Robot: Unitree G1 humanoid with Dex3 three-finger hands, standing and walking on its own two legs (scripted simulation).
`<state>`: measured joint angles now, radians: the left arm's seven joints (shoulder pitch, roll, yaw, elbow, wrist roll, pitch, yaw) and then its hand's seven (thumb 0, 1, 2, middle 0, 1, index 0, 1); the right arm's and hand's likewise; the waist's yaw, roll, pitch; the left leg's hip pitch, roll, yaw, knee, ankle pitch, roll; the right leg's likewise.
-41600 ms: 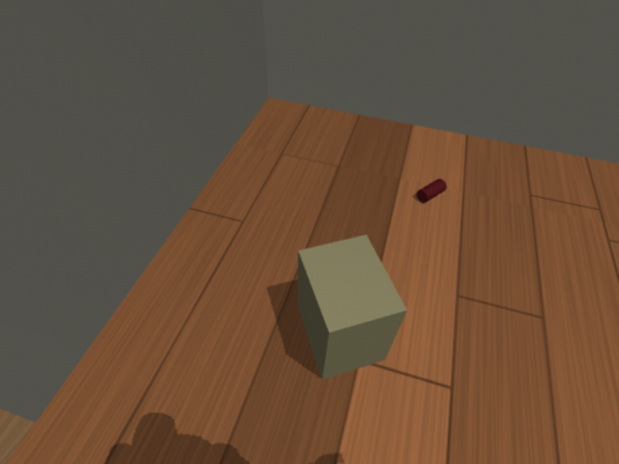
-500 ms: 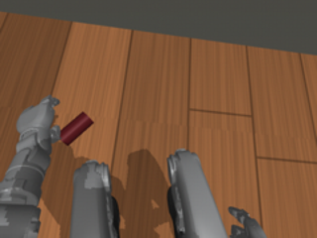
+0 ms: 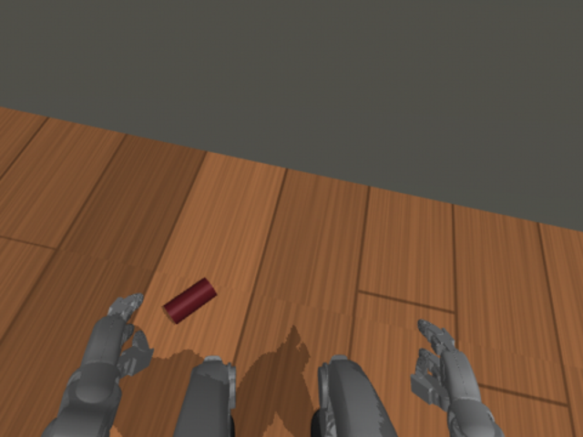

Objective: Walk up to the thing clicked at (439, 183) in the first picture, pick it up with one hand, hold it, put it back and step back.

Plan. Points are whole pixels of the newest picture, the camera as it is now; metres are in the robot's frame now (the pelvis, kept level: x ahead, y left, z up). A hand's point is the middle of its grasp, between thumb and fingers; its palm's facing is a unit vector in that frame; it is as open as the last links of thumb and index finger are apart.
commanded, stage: home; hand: left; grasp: from above
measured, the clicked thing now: (190, 300) +0.48 +0.23 -0.57
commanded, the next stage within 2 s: none
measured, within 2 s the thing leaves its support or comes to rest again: neither
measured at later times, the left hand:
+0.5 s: hand (98, 363) +0.22 +0.19 +0.07, palm faces +0.09 -0.97 -0.22, open 7.4 cm
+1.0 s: hand (100, 381) +0.20 +0.18 +0.06, palm faces +0.08 -0.97 -0.22, open 7.8 cm
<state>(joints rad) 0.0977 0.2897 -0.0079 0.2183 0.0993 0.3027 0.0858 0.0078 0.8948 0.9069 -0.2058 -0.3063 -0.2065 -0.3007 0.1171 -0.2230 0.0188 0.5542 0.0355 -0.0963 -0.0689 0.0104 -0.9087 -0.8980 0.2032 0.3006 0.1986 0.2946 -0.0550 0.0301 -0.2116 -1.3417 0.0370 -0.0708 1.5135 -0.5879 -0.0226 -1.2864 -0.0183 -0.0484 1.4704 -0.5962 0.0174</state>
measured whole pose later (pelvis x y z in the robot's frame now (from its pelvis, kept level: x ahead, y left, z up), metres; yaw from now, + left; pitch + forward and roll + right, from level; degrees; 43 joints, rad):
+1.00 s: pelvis +0.05 +0.00 +0.11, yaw +2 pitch +10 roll -2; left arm 0.50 0.22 0.03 -0.11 -0.05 0.45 0.02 0.01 0.83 0.86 -0.19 -0.29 -0.19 -0.28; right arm 0.30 -0.22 0.04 0.54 0.00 -0.24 -0.18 0.02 -0.90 -0.90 0.21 0.30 0.20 0.30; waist -0.04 0.05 -0.16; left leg -0.70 0.04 -0.05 1.00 -0.47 -0.02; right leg -0.64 -0.02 -0.06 0.95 -0.48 0.02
